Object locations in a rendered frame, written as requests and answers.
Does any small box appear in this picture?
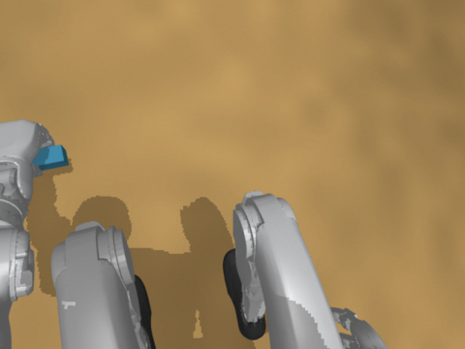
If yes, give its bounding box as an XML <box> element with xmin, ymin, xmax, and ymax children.
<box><xmin>32</xmin><ymin>145</ymin><xmax>69</xmax><ymax>171</ymax></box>

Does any right robot foot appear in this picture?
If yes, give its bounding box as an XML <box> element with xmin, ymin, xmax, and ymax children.
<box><xmin>223</xmin><ymin>249</ymin><xmax>266</xmax><ymax>340</ymax></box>

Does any right robot hand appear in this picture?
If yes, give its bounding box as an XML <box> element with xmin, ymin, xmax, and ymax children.
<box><xmin>330</xmin><ymin>307</ymin><xmax>388</xmax><ymax>349</ymax></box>

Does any left robot hand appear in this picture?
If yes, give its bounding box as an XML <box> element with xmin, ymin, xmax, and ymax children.
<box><xmin>0</xmin><ymin>119</ymin><xmax>55</xmax><ymax>178</ymax></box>

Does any left robot foot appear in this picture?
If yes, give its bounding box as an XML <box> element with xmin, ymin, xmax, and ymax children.
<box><xmin>134</xmin><ymin>275</ymin><xmax>156</xmax><ymax>349</ymax></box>

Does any left robot arm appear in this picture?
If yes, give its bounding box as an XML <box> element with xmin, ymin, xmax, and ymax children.
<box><xmin>0</xmin><ymin>157</ymin><xmax>34</xmax><ymax>349</ymax></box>

